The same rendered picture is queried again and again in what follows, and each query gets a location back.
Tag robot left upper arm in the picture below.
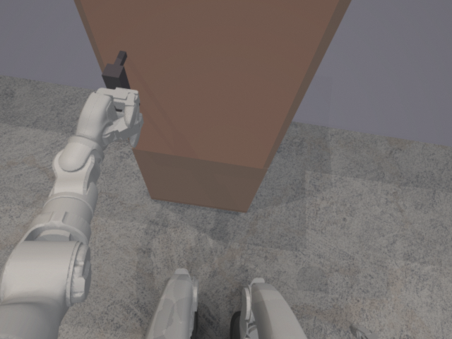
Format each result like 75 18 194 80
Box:
0 241 92 339

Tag left robot thigh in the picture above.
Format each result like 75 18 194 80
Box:
144 274 198 339

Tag right robot thigh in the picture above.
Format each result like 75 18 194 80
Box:
242 283 307 339

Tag handle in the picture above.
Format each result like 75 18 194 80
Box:
102 51 140 112

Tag cupboard door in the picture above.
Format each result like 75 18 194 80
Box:
81 0 339 169

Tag robot left hand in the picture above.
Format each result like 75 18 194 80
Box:
76 88 144 151

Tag left robot forearm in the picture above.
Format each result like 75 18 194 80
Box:
0 136 105 302

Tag robot right hand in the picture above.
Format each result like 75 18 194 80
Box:
350 324 380 339

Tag robot thigh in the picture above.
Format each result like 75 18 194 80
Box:
144 274 198 339
242 283 307 339

